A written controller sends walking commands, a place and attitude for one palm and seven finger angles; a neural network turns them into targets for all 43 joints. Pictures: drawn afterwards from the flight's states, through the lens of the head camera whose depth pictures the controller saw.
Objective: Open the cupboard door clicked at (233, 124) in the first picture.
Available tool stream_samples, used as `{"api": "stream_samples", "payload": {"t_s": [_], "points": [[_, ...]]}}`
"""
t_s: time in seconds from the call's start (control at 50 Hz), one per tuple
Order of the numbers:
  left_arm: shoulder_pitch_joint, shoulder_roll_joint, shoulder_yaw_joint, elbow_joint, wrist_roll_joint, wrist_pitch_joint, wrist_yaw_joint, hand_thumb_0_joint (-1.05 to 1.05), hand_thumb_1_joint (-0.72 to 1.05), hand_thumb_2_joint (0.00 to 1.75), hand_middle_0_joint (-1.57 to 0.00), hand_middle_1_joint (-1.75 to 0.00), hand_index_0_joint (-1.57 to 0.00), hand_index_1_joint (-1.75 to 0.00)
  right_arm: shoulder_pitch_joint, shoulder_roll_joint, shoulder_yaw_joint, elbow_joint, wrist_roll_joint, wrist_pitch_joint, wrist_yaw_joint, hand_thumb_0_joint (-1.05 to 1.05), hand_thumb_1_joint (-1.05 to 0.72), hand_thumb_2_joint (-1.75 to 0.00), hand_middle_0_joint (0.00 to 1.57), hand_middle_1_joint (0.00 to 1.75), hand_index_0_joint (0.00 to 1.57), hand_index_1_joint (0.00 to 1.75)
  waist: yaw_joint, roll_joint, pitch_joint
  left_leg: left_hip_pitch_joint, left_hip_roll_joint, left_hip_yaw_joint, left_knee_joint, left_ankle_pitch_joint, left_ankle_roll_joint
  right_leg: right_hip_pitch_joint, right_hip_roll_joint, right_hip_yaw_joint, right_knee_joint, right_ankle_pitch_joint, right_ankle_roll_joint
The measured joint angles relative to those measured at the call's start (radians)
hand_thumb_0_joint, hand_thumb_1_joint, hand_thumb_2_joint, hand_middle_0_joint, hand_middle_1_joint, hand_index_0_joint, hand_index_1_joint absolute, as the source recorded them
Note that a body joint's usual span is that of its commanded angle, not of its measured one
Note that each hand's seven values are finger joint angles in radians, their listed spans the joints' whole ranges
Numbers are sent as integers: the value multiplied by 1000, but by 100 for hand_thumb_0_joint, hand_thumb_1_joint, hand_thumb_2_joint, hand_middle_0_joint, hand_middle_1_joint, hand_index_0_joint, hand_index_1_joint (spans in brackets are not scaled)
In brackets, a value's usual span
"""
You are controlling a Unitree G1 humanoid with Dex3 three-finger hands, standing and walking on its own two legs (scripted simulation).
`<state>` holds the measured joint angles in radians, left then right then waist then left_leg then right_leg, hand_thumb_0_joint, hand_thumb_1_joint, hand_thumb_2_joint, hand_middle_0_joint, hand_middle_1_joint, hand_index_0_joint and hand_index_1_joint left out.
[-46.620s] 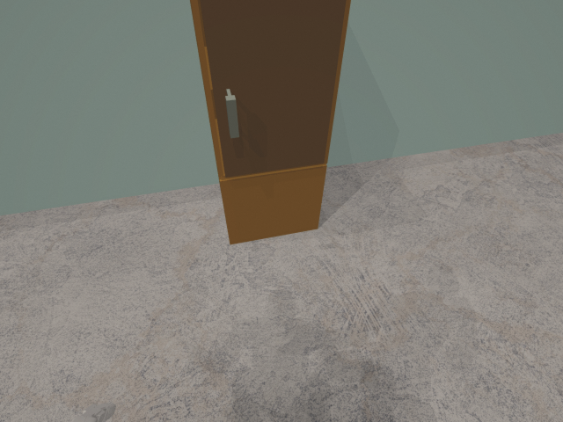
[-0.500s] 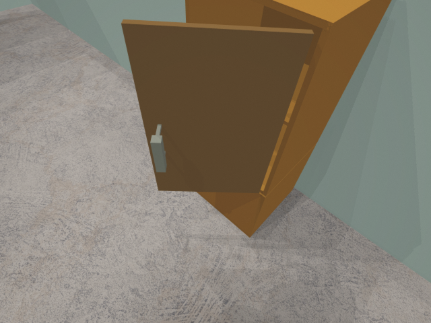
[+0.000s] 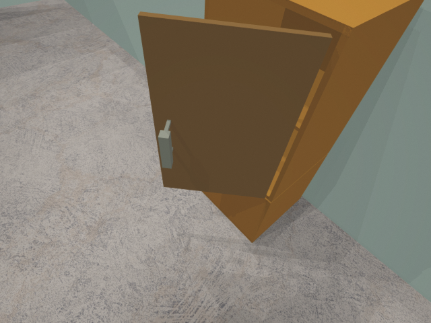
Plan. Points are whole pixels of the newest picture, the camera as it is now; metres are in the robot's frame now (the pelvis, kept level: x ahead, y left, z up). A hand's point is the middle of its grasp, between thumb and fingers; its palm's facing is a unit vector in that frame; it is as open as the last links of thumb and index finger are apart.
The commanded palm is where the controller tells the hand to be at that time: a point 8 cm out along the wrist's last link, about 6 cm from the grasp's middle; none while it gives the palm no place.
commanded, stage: come to a stop and stand still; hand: left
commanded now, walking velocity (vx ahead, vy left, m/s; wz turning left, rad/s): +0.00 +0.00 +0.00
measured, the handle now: (168, 144) +0.55 +0.18 -0.07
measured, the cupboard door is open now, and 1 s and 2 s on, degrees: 43 43 43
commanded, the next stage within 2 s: look again from close up in 0.72 s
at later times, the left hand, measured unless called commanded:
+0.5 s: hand out of the picture -0.01 +0.18 -0.17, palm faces +0.02 -0.98 -0.21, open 7.4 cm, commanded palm none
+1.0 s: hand out of the picture -0.03 +0.16 -0.17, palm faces +0.03 -0.99 -0.16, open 7.4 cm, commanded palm none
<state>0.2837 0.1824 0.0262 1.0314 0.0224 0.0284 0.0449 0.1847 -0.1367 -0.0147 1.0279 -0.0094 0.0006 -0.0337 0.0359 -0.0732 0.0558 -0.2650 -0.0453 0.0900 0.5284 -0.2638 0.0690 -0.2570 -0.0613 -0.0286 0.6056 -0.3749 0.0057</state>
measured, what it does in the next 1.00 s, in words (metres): stands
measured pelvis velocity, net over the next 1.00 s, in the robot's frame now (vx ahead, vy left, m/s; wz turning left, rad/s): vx -0.03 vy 0.00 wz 0.02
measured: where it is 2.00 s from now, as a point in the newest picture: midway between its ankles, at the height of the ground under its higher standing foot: outside the picture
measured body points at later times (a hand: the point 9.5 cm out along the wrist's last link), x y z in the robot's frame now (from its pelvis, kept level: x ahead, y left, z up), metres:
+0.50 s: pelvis -0.02 +0.00 +0.00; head -0.03 +0.00 +0.45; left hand -0.01 +0.23 -0.15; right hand +0.02 -0.23 -0.15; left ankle +0.01 +0.08 -0.73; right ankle -0.01 -0.13 -0.73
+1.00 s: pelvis -0.03 +0.00 +0.01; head -0.04 +0.01 +0.46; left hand -0.03 +0.21 -0.16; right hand -0.01 -0.23 -0.14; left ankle +0.01 +0.08 -0.73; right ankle -0.01 -0.13 -0.73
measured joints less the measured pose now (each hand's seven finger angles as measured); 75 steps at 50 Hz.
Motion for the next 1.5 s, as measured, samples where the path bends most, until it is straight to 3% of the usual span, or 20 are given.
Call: {"api": "stream_samples", "payload": {"t_s": [0.14,0.26,0.34,0.52,0.98,1.44,1.46,1.48,1.5], "points": [[-2,-3,-9,-1,4,-17,-6,1,91,90,-19,-30,-19,-29,-23,-16,-3,-4,2,3,5,-1,-92,-90,20,30,20,30,-4,58,-16,1,6,-13,-19,23,-6,25,10,-8,-70,82,21],[14,-11,-21,15,2,-20,-13,1,91,90,-19,-30,-19,-29,-1,-23,1,12,1,-4,12,-1,-93,-90,20,30,20,30,-16,59,-47,23,8,-12,-74,54,-9,45,15,-7,-123,111,16],[18,-25,-40,13,6,-45,4,1,91,90,-19,-30,-20,-29,23,-47,9,-18,-1,-7,20,-1,-93,-90,20,30,20,30,-31,77,-30,-9,23,-20,-18,36,-12,36,28,-16,-110,116,14],[24,-12,-39,-4,2,-30,-6,1,91,90,-20,-30,-20,-29,94,-43,14,-20,-6,5,24,0,-91,-90,20,30,20,30,-47,78,-52,-9,14,-28,-8,41,-7,31,19,-24,-82,105,10],[38,-14,-44,28,-5,-40,-11,1,91,90,-19,-30,-20,-29,91,-19,24,61,0,-10,22,0,-91,-90,20,30,20,30,-39,42,-56,7,23,-37,-71,85,-19,52,31,-33,-153,152,5],[60,-26,-44,61,2,-45,-1,1,91,90,-19,-30,-20,-29,90,-9,22,89,3,-6,18,0,-92,-90,20,30,20,30,-31,45,-42,12,21,-36,-90,94,-16,65,31,-31,-187,169,12],[111,-28,-38,-102,-45,19,0,1,91,90,-19,-30,-20,-30,105,-15,30,40,12,-11,12,1,-92,-90,20,30,20,30,-37,49,-28,6,22,-37,-70,85,-16,61,31,-33,-173,164,12],[171,-26,-30,-299,-77,42,14,1,91,90,-20,-30,-20,-30,130,-23,40,-11,27,-53,-3,1,-92,-90,20,30,20,30,-35,47,-22,4,18,-34,-60,78,-14,49,27,-29,-142,146,0],[214,-13,-22,-455,-94,19,47,2,92,90,-20,-30,-20,-30,154,-30,46,-48,37,-109,-17,1,-92,-90,20,30,20,30,-33,47,-29,-4,12,-32,-50,72,-14,30,24,-22,-107,118,-13]]}}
